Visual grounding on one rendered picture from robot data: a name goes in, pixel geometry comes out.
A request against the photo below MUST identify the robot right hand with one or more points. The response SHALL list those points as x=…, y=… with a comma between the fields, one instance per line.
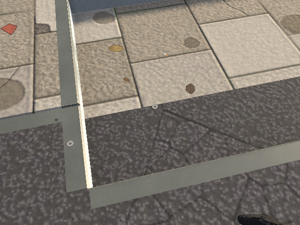
x=257, y=219

